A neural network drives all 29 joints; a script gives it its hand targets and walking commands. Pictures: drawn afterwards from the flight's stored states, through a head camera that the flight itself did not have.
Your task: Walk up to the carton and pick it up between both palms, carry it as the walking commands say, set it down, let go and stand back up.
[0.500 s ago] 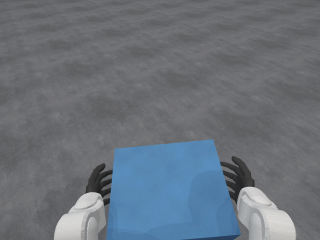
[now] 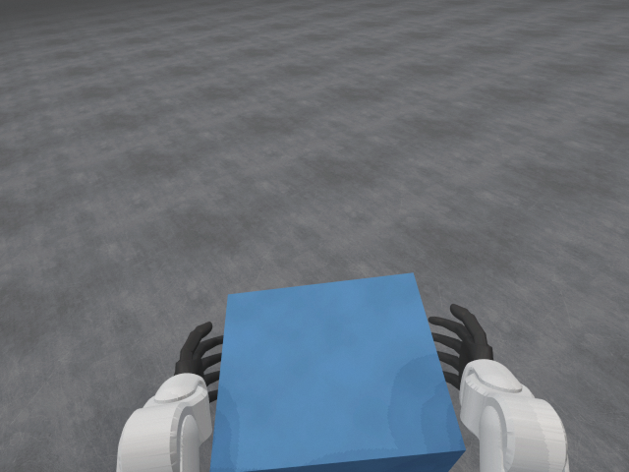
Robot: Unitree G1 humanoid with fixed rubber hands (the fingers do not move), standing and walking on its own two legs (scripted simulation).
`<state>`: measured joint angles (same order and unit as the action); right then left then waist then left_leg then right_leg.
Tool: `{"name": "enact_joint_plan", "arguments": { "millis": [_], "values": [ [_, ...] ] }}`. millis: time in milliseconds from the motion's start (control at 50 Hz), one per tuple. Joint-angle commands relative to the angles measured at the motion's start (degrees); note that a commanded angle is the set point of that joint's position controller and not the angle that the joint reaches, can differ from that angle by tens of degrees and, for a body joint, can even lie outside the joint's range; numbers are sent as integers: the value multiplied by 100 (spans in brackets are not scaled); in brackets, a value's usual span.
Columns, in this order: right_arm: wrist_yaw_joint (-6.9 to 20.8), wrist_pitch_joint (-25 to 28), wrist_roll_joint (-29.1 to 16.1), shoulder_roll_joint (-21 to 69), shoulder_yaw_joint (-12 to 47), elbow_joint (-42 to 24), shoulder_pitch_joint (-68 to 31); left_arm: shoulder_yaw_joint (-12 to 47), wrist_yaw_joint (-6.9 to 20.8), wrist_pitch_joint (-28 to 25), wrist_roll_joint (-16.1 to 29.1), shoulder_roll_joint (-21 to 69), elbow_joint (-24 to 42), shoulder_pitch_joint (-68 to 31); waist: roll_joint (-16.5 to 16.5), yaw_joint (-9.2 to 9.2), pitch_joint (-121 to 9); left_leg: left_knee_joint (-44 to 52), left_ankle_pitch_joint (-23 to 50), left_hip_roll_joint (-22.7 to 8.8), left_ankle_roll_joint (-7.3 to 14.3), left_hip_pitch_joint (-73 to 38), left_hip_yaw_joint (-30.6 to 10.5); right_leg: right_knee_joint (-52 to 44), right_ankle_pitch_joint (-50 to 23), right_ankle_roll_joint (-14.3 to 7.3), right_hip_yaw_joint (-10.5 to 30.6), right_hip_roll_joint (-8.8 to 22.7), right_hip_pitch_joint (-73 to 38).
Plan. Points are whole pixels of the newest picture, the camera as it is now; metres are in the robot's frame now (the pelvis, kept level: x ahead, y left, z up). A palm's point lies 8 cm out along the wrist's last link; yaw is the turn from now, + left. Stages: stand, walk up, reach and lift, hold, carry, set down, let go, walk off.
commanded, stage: carry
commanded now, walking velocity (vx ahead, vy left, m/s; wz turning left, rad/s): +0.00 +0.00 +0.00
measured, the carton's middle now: (333, 392) +0.25 -0.01 +0.01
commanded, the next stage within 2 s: none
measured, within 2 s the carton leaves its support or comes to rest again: neither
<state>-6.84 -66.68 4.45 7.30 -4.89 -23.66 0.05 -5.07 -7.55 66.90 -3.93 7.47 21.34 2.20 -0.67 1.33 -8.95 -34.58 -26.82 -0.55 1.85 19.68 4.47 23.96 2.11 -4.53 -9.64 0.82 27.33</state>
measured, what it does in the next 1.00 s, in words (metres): walks backwards: right foot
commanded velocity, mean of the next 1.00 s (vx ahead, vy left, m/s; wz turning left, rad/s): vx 0.00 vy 0.00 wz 0.00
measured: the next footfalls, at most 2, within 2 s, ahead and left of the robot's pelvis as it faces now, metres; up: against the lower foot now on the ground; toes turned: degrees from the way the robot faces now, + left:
right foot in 0.18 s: +0.08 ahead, -0.10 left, +0.00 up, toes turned -5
right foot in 1.12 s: -0.10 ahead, -0.10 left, +0.00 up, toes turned -2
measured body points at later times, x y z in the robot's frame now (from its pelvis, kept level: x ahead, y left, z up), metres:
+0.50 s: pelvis -0.08 -0.02 -0.01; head -0.09 -0.03 +0.44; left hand +0.16 +0.15 +0.04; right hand +0.18 -0.17 +0.05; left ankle -0.02 +0.12 -0.73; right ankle +0.04 -0.10 -0.73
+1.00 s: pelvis -0.14 +0.00 -0.03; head -0.16 -0.01 +0.42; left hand +0.13 +0.16 +0.02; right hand +0.13 -0.17 +0.02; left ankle -0.02 +0.12 -0.73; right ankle +0.00 -0.10 -0.71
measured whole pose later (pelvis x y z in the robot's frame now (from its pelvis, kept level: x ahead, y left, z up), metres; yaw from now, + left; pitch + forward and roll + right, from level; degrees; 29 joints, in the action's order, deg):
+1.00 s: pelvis -0.14 +0.00 -0.03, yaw +0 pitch +1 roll -1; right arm -7.1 -55.8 6.8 7.2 -6.1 -9.9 -3.8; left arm -5.3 -10.0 57.4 -5.6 7.3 9.1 -3.8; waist -1.3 0.5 -4.2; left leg -44.9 -14.8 -2.1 1.1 33.2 1.4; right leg 49.9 19.5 1.3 -5.7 0.5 38.1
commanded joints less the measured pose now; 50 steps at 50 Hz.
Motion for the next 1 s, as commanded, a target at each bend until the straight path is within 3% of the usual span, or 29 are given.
{"name": "enact_joint_plan", "arguments": {
  "millis": [0,20,40,60,140,180,240,260,280,300,400,560,580,620,680,700,720,740,780,800,820,840,860,880,900,920,940,960,980],
  "values": [
    [1065,576,-1743,4908,3570,-122,-3086,3732,1056,-722,1852,4535,1370,-4210,-695,36,-1147,2461,-923,-562,410,-890,-649,-191,2027,1228,8,327,-656],
    [1111,743,-1794,4940,3534,-330,-3110,3968,1063,-827,1979,4684,1708,-4376,-1885,-1,-1037,2765,-1651,-1320,567,-347,-1951,1125,1654,973,-36,121,-421],
    [1069,713,-2264,5567,4207,-1496,-3281,4524,1035,-748,2391,5274,2725,-4308,-1948,-41,-973,2710,-1915,-1676,702,742,-2278,2235,1698,674,347,138,-731],
    [1064,784,-1669,4716,3374,-241,-3192,3856,1052,-770,1848,4568,1387,-4289,-2019,-149,-795,2722,-2101,-1809,634,1722,-1897,2971,1670,580,686,237,-1264],
    [1010,561,-2057,4856,3947,-937,-3092,4122,873,-655,1989,4808,1784,-3783,-404,-326,-1146,657,-84,-496,58,342,-340,-286,1439,362,561,285,-1273],
    [914,519,-1186,3704,3005,840,-2450,3083,874,-733,1300,3450,222,-3418,1023,-156,-1364,-495,91,-105,-166,736,-218,-855,1671,46,2281,1501,-1722],
    [970,924,-622,3284,2422,1633,-2689,2625,1077,-1029,1058,3374,-1061,-3510,794,-185,-1122,-761,-11,11,-198,134,-273,-1433,4388,-126,2354,1599,-61],
    [981,1058,-1004,4102,2971,865,-3016,3173,1104,-1204,1510,3988,-137,-3979,1345,-105,-744,-1018,222,-118,-156,-402,-328,-1697,4801,-13,2112,1423,851],
    [1028,1248,-1033,3985,2933,792,-3259,3001,1161,-1321,1379,3954,-389,-3811,1077,-106,-838,-793,450,-87,-101,-650,-171,-1496,4241,134,1680,1204,780],
    [987,1196,-2006,5272,4150,-1219,-3801,4206,1122,-1306,2370,5237,1622,-4384,1094,-143,-1308,-644,507,-30,-81,-637,-130,-1333,3835,149,1660,1159,266],
    [936,1036,-1201,4288,3039,683,-2924,3167,985,-1217,1476,4084,207,-3894,599,-104,-1412,487,-79,-93,229,-519,-394,-815,3316,607,1040,539,-13],
    [952,1200,-2124,5203,4038,-1523,-3143,4363,885,-1266,2153,4977,2592,-4033,-334,-169,-2027,705,184,-340,180,-598,-471,-276,1885,611,824,540,-971],
    [955,1228,-1336,4252,2938,441,-2586,3369,895,-1280,1471,4052,661,-3677,-589,-135,-2185,919,53,-494,224,-500,-731,96,1907,566,795,514,-921],
    [957,1241,-1546,4439,3285,-342,-2875,3901,920,-1253,1745,4407,1297,-3882,-1153,-189,-1968,1237,-1052,-879,365,475,-1142,1059,2055,474,579,277,-1311],
    [984,967,-1356,4195,3135,357,-2626,3664,921,-1052,1539,4145,660,-3647,-701,-298,-1345,1206,-1477,-800,83,1400,-916,922,2587,336,727,308,-1167],
    [944,814,-1937,4828,3885,-1115,-3081,4254,889,-909,2015,4716,1987,-3848,-181,-289,-1181,980,-1562,-641,12,1871,-797,775,2798,278,783,309,-1422],
    [971,777,-1263,3945,3052,515,-2796,3341,930,-848,1369,3947,150,-3512,-114,-321,-925,731,-1326,-401,0,1817,-607,204,3147,209,1102,517,-1132],
    [956,803,-1520,4306,3394,-270,-2889,3690,944,-912,1706,4239,994,-3709,636,-287,-1025,-29,-852,-17,-35,1388,-216,-422,3891,221,1388,739,-531],
    [1046,1223,-500,3213,2078,2130,-2642,2451,1060,-1320,827,3072,-1286,-3617,1001,-87,-1164,-1432,271,212,-98,-371,73,-1459,4367,382,1661,1195,988],
    [1016,1316,-1229,4308,3083,231,-3154,3425,1070,-1436,1571,4052,685,-4191,1311,-11,-1332,-1513,267,188,-27,-857,41,-1478,4408,545,1304,1082,1271],
    [994,1192,-1571,4925,3619,-531,-3262,4003,1112,-1257,1952,4857,1219,-4144,948,19,-959,-1362,166,188,52,-1000,7,-1428,4364,643,1193,953,1631],
    [1038,1259,-1097,4455,2916,843,-3202,3257,1171,-1308,1486,4306,-177,-4133,1133,75,-1026,-1369,38,95,127,-1351,-130,-1311,4455,774,1134,896,1991],
    [1035,1253,-1545,5055,3432,-207,-3333,3912,1177,-1334,1994,4870,1100,-4530,948,155,-959,-1083,-242,228,129,-1060,-105,-961,4376,905,793,663,2007],
    [1058,1279,-1100,4507,2700,1218,-3169,3190,1140,-1351,1432,4208,-168,-4477,482,115,-1127,-726,-379,111,158,-876,-186,-359,4074,856,741,533,1607],
    [1025,1334,-1220,4531,2837,829,-3259,3312,1092,-1387,1473,4354,-2,-4299,-162,107,-1027,118,-1110,-346,227,-13,-971,795,3775,843,445,215,1218],
    [978,1301,-1562,4721,3271,-420,-3366,3889,1079,-1290,1893,4921,818,-4104,-1883,59,-1354,1652,-1997,-1061,468,1366,-1879,3286,2920,772,49,-281,61],
    [1007,1467,-1162,4069,2724,495,-4005,3119,1120,-1385,1377,4416,-669,-3939,-1874,-182,-1298,2561,-2879,-1773,629,3231,-2415,4910,2077,761,291,-363,-1319],
    [988,1333,-1708,4803,3463,-761,-3750,4070,1068,-1385,2102,5209,1023,-4201,-1963,-297,-1045,2798,-2960,-1871,452,3667,-2193,5425,2083,681,602,-252,-1388],
    [1055,1425,-1197,4181,2613,919,-3467,3247,1071,-1517,1602,4393,-297,-4137,-1946,-433,-1541,2501,-2404,-1619,271,3337,-1580,5424,2010,531,627,-271,-1641]
  ]
}}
